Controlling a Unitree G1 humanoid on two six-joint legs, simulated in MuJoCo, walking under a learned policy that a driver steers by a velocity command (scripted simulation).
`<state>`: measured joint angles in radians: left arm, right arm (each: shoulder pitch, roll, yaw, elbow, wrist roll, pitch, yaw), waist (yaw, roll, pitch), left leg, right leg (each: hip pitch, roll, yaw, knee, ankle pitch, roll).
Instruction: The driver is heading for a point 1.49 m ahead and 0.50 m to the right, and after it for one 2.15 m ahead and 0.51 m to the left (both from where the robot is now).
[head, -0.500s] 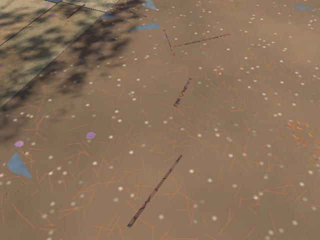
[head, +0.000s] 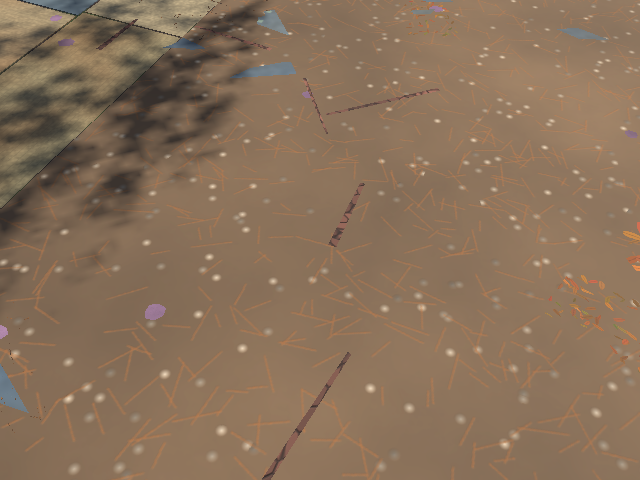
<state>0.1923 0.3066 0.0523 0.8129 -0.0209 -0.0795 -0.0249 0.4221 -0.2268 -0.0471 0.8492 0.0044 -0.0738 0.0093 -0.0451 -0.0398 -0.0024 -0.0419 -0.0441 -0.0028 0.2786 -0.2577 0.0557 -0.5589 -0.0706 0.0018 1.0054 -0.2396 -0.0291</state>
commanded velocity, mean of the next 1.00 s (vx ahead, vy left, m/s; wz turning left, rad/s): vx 0.43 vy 0.00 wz -0.04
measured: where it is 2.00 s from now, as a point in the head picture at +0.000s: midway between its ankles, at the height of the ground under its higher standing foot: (321, 423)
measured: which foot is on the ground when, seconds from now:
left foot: down 0.00-0.26, up 0.28-0.78, down 0.80-1.00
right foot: up 0.00-0.24, down 0.26-0.80, up 0.82-1.00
